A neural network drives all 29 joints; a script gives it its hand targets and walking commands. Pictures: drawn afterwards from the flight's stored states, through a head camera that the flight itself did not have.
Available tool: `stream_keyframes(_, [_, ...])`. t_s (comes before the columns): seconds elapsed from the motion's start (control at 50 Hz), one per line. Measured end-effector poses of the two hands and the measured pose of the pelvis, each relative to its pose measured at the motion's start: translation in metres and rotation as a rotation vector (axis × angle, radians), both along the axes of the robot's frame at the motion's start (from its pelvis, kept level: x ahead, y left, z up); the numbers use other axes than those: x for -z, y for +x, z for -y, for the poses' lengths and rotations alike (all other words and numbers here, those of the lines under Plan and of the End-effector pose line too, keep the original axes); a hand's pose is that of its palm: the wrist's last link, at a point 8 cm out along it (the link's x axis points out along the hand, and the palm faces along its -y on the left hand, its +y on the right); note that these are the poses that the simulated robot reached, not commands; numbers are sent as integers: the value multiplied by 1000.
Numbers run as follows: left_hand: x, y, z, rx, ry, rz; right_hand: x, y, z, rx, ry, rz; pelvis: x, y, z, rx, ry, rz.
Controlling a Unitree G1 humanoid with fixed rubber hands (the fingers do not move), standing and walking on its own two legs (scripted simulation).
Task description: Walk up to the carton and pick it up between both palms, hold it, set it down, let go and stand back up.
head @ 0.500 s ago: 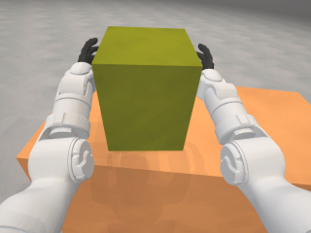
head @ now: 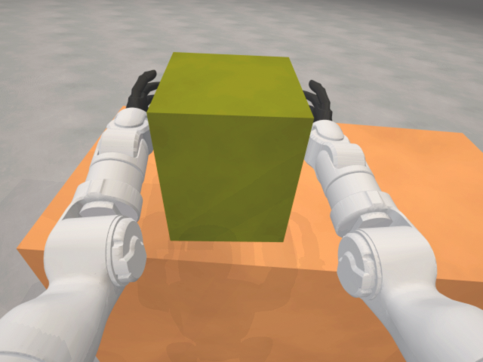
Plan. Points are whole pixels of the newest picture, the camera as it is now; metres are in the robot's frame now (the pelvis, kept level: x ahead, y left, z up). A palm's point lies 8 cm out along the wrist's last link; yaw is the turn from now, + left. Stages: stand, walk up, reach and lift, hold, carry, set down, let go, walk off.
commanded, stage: set down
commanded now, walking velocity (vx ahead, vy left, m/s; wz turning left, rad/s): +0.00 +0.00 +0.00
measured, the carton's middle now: (229, 149) +0.42 -0.05 +0.18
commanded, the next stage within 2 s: none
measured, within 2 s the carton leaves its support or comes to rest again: rests again in 1.82 s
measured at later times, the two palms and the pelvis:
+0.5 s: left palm (144, 126) +0.46 +0.10 +0.21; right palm (313, 139) +0.39 -0.19 +0.21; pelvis +0.00 +0.00 +0.00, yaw -1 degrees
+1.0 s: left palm (155, 138) +0.48 +0.08 +0.17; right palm (313, 155) +0.40 -0.20 +0.17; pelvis +0.01 +0.01 +0.00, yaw -3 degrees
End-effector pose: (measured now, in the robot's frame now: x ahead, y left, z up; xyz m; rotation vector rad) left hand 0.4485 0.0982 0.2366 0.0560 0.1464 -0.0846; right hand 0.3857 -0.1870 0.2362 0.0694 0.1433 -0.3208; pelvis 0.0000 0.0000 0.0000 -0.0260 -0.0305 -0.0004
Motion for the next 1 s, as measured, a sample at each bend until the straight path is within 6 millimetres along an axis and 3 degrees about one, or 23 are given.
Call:
stream_keyframes(0.44, [22, 12, 1, 25, -13, -28, 21, 4, 0, 31, 11, -19, 0, 3, -2, 12, 2, -37])
stream_keyframes(1.0, [65, 34, 18, 82, -18, -92, 66, 10, 13, 88, 9, -37, 0, 11, -6, 55, 8, -86])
